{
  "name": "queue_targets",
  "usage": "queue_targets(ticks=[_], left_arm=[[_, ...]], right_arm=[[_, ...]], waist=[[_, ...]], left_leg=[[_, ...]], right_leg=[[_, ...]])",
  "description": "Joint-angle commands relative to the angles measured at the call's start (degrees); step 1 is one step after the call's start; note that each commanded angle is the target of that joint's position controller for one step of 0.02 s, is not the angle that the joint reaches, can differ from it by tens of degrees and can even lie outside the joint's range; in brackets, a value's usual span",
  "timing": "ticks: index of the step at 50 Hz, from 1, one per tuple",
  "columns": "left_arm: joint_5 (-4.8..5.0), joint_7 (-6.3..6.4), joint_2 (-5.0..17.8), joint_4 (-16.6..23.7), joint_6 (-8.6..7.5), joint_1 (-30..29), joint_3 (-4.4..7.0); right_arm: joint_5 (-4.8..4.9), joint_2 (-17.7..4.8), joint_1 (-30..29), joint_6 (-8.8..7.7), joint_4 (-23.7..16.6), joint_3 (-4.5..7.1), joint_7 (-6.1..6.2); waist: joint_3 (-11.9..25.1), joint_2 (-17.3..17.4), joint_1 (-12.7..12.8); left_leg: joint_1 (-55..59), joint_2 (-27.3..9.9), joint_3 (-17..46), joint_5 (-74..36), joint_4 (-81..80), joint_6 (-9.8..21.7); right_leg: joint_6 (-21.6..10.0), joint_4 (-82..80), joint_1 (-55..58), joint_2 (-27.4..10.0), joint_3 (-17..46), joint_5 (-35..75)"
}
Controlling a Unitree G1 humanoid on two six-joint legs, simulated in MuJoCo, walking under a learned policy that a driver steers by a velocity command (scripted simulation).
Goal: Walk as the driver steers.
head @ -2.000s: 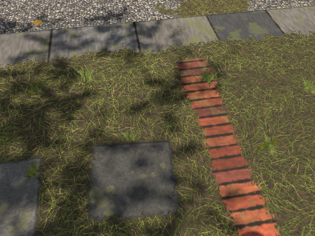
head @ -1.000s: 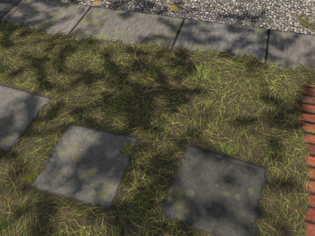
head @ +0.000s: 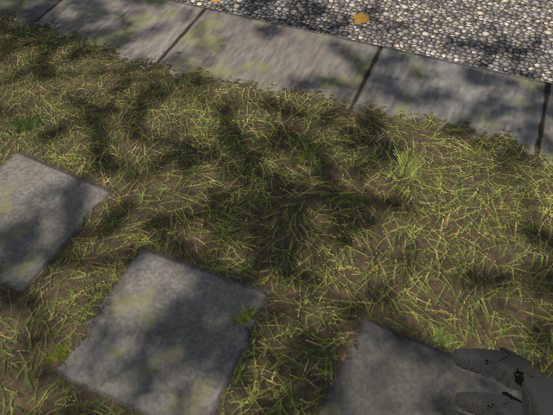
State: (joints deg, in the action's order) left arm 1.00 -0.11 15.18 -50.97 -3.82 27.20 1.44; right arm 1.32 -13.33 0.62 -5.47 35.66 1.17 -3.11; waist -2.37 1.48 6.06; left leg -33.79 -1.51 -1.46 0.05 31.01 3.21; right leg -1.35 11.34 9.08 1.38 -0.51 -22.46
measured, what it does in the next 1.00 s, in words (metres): walks ahead, turning right: left foot, then right foot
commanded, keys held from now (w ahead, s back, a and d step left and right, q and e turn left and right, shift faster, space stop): w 0.30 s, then w+e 0.68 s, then w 0.02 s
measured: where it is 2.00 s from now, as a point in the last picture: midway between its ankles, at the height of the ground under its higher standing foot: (419, 204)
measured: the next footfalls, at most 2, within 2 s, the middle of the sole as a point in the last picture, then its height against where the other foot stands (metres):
left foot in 0.04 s outside the picture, level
right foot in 0.60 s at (378, 395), level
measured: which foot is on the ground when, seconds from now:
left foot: up 0.00-0.02, down 0.04-0.60, up 0.62-1.00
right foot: down 0.00-0.06, up 0.08-0.58, down 0.60-1.00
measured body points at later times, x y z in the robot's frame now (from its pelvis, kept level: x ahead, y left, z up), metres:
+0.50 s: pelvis +0.27 +0.01 +0.01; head +0.30 +0.01 +0.46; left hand +0.48 +0.24 -0.08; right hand +0.29 -0.27 -0.11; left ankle +0.17 +0.12 -0.73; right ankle +0.46 -0.14 -0.69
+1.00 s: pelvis +0.56 -0.07 +0.02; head +0.59 -0.09 +0.47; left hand +0.70 +0.19 -0.08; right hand +0.70 -0.36 -0.07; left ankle +0.79 +0.04 -0.68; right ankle +0.47 -0.12 -0.73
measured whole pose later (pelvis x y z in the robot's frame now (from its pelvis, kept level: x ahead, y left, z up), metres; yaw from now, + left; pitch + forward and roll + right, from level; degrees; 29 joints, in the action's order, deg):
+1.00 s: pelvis +0.56 -0.07 +0.02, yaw -19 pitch +3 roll +0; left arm 1.4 0.5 16.5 -40.8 -2.8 20.9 3.3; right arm -0.4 -16.3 2.2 -5.8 39.7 1.8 -0.8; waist -1.4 2.4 4.1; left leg -36.6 -2.6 5.9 -3.1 33.3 -2.9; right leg -5.0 19.9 -6.3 6.7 9.2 -15.2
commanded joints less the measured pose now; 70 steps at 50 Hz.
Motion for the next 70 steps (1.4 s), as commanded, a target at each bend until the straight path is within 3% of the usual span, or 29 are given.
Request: queue_targets(ticks=[1,2,3,4,5,6,7,12,15,23,27,30,31,32,33,34,35,36,40,46,52,55,56,57,58,59,61,65,70], left_arm=[[-0.38,0.5,11.5,3.0,0.35,-2.5,2.87],[-0.88,0.71,10.7,3.8,0.53,-3.0,2.44],[-1.63,0.45,4.4,5.7,-0.11,2.6,0.63],[-0.36,-0.12,2.2,4.4,-1.42,5.8,-0.36],[1.5,-0.56,8.7,5.9,-2.27,-0.8,1.46],[2.06,-0.64,9.4,7.8,-2.63,-6.7,1.62],[1.22,-0.43,8.3,8.3,-2.64,-9.1,1.49],[-0.3,0.33,5.2,7.3,0.21,-6.6,1.69],[-1.01,0.6,5.1,9.8,-0.04,-13.6,1.72],[0.44,-1.98,3.4,14.6,-1.04,-26.6,0.87],[0.21,-3.55,4.3,17.3,-1.07,-27.4,1.19],[0.1,-2.97,10.0,14.1,-0.65,-10.4,4.57],[0.08,-1.9,15.6,12.9,-0.11,-1.1,6.29],[0.12,-2.28,18.9,13.4,-0.56,-2.1,6.41],[0.14,-2.22,12.7,13.8,-0.68,-0.8,5.09],[-0.23,-1.99,10.9,14.0,-0.8,-3.7,4.51],[-0.21,-1.9,10.3,15.0,-0.73,-7.4,4.3],[-0.46,-1.84,9.2,15.9,-0.58,-10.4,3.94],[-0.45,-1.0,8.9,16.4,-0.89,-11.9,3.85],[0.24,0.8,10.5,14.0,0.06,-7.0,4.38],[0.42,1.4,9.8,11.6,1.02,-4.1,4.3],[-0.1,1.18,8.5,11.6,1.51,-5.8,3.91],[-0.79,0.93,6.4,12.7,1.39,-6.7,2.92],[0.22,0.86,3.2,12.7,0.8,1.2,1.86],[0.71,0.89,4.8,12.2,0.22,2.6,1.7],[1.22,0.74,9.1,12.5,0.09,-3.2,2.77],[-0.21,0.53,8.8,14.6,-0.13,-11.7,2.79],[-0.56,0.06,5.0,14.1,0.06,-10.4,2.31],[-0.96,-0.17,2.8,16.6,-0.72,-19.3,1.29]], right_arm=[[-0.07,-9.5,7.6,-0.69,-2.1,3.8,0.63],[-0.22,-11.9,17.7,-0.33,0.5,4.82,1.46],[-2.0,-17.8,25.5,-0.04,1.7,6.08,2.05],[-1.69,-14.8,26.7,-0.15,2.7,5.17,1.66],[-1.0,-11.1,22.4,-0.1,2.6,4.08,1.7],[-0.72,-9.5,18.0,0.07,2.3,3.5,1.75],[-1.1,-8.6,14.6,-0.08,2.3,3.16,1.43],[-1.31,-8.1,11.9,-2.05,4.5,3.13,0.9],[-1.28,-9.4,14.8,-1.79,6.5,3.37,1.74],[-0.98,-12.0,20.8,-0.26,10.7,3.77,2.56],[-0.58,-13.0,19.7,1.26,11.4,4.19,3.13],[-0.94,-13.7,17.4,2.62,9.9,4.15,4.25],[-2.45,-11.0,18.8,2.1,8.0,2.84,4.67],[-2.95,-4.0,24.7,0.18,6.2,0.58,3.4],[-1.02,-10.4,19.0,-1.67,6.4,1.8,2.47],[0.54,-11.9,13.9,-2.64,4.6,2.22,2.08],[-0.17,-11.1,12.0,-3.05,4.2,1.93,2.44],[-1.32,-11.2,11.2,-2.92,4.2,2.31,2.8],[-2.41,-9.2,12.9,-0.63,3.7,2.41,3.13],[-2.06,-6.6,0.1,-0.78,0.4,1.5,2.85],[-1.27,-8.9,-3.4,-2.2,-0.8,2.39,1.42],[-1.74,-11.1,5.6,-2.86,1.3,3.89,1.85],[-2.49,-13.4,13.8,-2.99,2.1,4.61,2.24],[-2.94,-18.1,21.6,-2.32,4.0,6.14,2.32],[-1.14,-14.9,23.7,-1.96,5.6,5.55,1.61],[-0.35,-11.2,20.8,-1.74,5.2,4.52,1.7],[-1.27,-8.7,14.9,-0.94,4.5,3.39,1.77],[-1.38,-8.3,14.1,-1.41,5.6,2.96,1.75],[-0.55,-11.1,17.1,-0.76,8.0,3.46,2.34]], waist=[[5.2,-7.9,-10.2],[11.8,-7.1,-14.7],[22.2,5.7,-13.4],[29.7,14.1,-11.9],[18.8,9.2,-12.1],[10.6,4.9,-10.7],[5.8,-0.1,-8.5],[2.1,1.9,-3.5],[-0.4,1.1,-5.4],[-2.6,0.6,-11.3],[-1.6,1.6,-10.0],[9.7,1.5,-0.9],[16.8,-7.0,1.7],[23.2,-19.1,-4.3],[23.1,-11.6,-0.1],[14.7,-8.5,-0.3],[10.4,-1.9,-2.3],[7.4,-0.5,-4.3],[5.4,-3.4,-7.5],[2.6,-5.9,-3.1],[2.2,-7.6,-2.2],[6.0,-8.7,-7.0],[13.7,-5.8,-10.9],[22.2,8.6,-10.0],[21.4,14.6,-10.1],[12.3,7.6,-10.9],[2.4,0.8,-9.1],[2.2,4.2,-6.2],[1.2,2.5,-8.7]], left_leg=[[15.6,4.1,-2.7,2.8,-1.5,3.9],[31.8,1.0,0.2,1.4,-0.2,6.1],[55.2,-15.0,23.3,7.2,0.2,13.4],[60.5,-22.2,46.7,18.4,-11.6,17.9],[52.2,-19.7,41.2,23.9,-14.5,14.4],[42.4,-17.5,31.6,21.1,-15.7,12.3],[33.4,-15.0,25.5,14.5,-17.6,11.2],[19.7,-10.1,12.7,3.0,-24.3,12.0],[21.6,-9.3,9.9,0.8,-25.5,11.8],[33.9,-12.0,1.6,-0.1,-23.6,8.3],[41.2,-14.3,-0.5,-11.7,-17.2,6.1],[35.4,-10.0,-6.3,-35.3,7.5,2.1],[20.3,-6.7,-7.5,-15.9,27.0,-0.4],[-3.8,5.4,0.3,32.2,43.6,-3.4],[-10.1,2.5,8.6,31.3,47.9,-2.2],[-13.0,0.2,7.6,25.8,46.5,-1.2],[-11.0,-2.2,7.0,21.3,42.4,-1.1],[-7.9,-3.7,6.6,18.8,37.9,-1.7],[-2.5,-4.4,5.5,14.7,30.3,-5.1],[0.3,-0.3,4.4,-4.0,6.4,-6.9],[3.8,1.0,5.9,-2.6,-3.1,-4.1],[16.8,1.7,3.3,1.2,-7.0,0.0],[31.2,-5.1,9.4,0.3,-4.4,3.8],[53.2,-16.7,31.4,8.2,-5.1,13.2],[54.9,-21.1,46.4,20.7,-12.7,14.9],[47.7,-19.6,41.2,27.2,-14.1,12.5],[32.8,-14.8,28.4,18.9,-17.1,10.3],[25.2,-10.3,17.9,4.2,-21.1,10.3],[26.4,-8.8,10.2,-4.4,-22.7,9.3]], right_leg=[[-6.5,15.6,-3.7,-13.6,3.3,59.5],[-4.7,28.6,-12.5,-11.4,2.3,55.7],[-1.6,52.2,-33.4,-3.5,0.4,27.8],[-0.8,64.7,-43.9,2.9,8.0,-8.7],[-1.5,68.2,-50.1,-1.1,9.5,-6.6],[-1.9,66.2,-50.6,-4.2,6.9,-1.6],[-1.6,62.4,-48.7,-6.6,5.7,2.7],[1.0,53.6,-42.3,-10.2,4.9,10.2],[2.5,44.5,-48.0,-10.7,4.6,18.8],[0.1,24.5,-49.9,-7.2,2.5,27.8],[-2.9,22.0,-49.5,-5.1,0.3,17.9],[-7.1,19.3,-23.4,1.7,-4.0,17.1],[-11.4,19.6,-5.1,-9.3,12.5,20.7],[-21.6,11.5,12.9,-20.4,44.2,8.6],[-19.5,7.0,13.5,-19.9,45.4,3.8],[-17.1,6.5,6.8,-18.2,36.7,8.5],[-15.8,6.2,-1.5,-15.9,30.4,15.1],[-15.1,5.2,-8.5,-14.0,26.0,22.0],[-15.9,1.6,-18.8,-10.6,19.3,31.8],[-11.5,2.5,-22.0,-5.9,15.0,25.8],[-9.8,8.1,-13.8,-10.2,22.0,22.1],[-7.6,17.5,-12.2,-7.8,20.9,35.4],[-5.8,30.3,-18.1,-5.0,18.1,31.7],[-0.9,50.6,-38.2,3.4,11.2,12.7],[-0.3,59.4,-48.8,3.9,11.9,-10.6],[-0.4,63.2,-53.0,0.8,13.1,-6.9],[-0.4,58.7,-51.9,-3.6,8.5,0.7],[0.5,50.1,-46.1,-6.9,5.2,6.2],[1.8,33.2,-46.5,-7.1,3.0,19.6]])
Keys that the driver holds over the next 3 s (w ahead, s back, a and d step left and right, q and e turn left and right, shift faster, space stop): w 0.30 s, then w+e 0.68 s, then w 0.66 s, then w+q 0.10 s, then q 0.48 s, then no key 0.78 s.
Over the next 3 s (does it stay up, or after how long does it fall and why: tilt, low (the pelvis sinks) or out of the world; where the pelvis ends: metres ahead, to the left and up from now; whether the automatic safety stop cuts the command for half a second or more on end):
stays up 1.18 -0.32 0.01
